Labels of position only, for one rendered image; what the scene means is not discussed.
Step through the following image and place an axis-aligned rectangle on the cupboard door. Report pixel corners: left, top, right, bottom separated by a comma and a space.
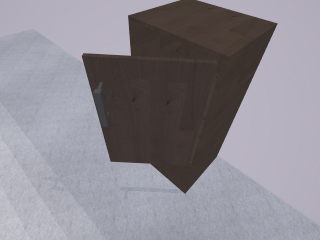
82, 53, 218, 166

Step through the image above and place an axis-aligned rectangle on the handle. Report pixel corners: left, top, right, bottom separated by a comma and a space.
93, 82, 110, 127

